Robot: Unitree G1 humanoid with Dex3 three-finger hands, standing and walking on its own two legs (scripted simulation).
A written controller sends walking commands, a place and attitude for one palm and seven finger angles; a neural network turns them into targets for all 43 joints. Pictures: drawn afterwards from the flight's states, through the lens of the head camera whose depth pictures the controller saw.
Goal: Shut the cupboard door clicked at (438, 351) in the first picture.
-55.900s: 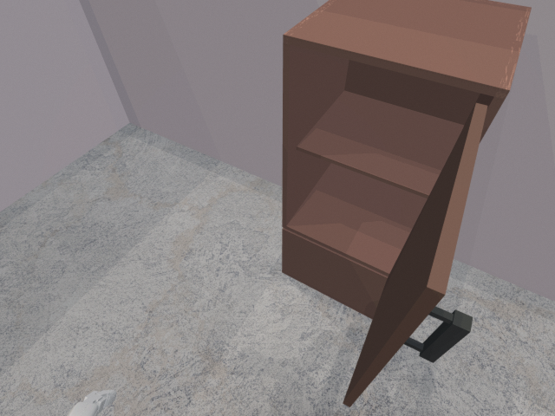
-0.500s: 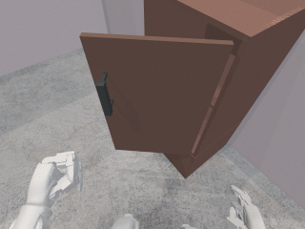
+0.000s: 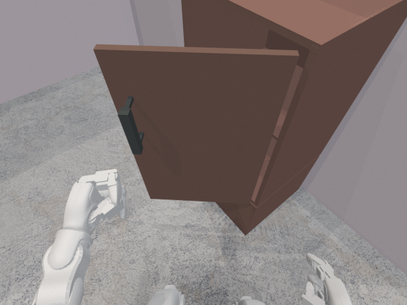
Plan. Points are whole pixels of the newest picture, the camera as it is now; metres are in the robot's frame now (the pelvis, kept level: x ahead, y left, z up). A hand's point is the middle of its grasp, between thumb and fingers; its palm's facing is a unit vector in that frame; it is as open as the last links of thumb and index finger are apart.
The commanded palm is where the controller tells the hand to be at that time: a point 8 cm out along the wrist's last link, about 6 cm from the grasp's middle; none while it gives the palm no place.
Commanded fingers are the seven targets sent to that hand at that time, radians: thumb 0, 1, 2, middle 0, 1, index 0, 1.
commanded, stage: bring the fist close to the handle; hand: left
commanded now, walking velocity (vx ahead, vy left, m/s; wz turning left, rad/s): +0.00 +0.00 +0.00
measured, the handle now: (133, 126) +0.48 +0.18 +0.06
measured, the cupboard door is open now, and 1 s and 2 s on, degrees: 48 48 33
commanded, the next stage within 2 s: push the door shut along its arc in 0.96 s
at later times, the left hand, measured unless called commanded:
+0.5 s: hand (138, 164) +0.37 +0.15 +0.07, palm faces -0.04 -1.00 -0.02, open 3.1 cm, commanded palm +0.35 +0.20 +0.07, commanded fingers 0.00 0.90 0.90 -1.30 -1.50 -1.30 -1.50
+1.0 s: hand (138, 160) +0.38 +0.15 +0.07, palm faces -0.04 -1.00 -0.02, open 3.1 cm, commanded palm +0.36 +0.20 +0.07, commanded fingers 0.00 0.90 0.90 -1.30 -1.50 -1.30 -1.50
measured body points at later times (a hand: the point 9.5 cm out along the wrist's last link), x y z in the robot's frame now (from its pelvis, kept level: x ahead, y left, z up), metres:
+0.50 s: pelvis +0.00 +0.00 +0.00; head +0.07 -0.01 +0.45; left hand +0.37 +0.20 +0.07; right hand +0.12 -0.25 -0.10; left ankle +0.04 +0.11 -0.67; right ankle +0.00 -0.10 -0.67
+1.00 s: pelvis +0.00 +0.01 +0.00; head +0.06 +0.00 +0.45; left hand +0.38 +0.20 +0.07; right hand +0.10 -0.25 -0.11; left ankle +0.04 +0.11 -0.67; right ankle +0.00 -0.10 -0.67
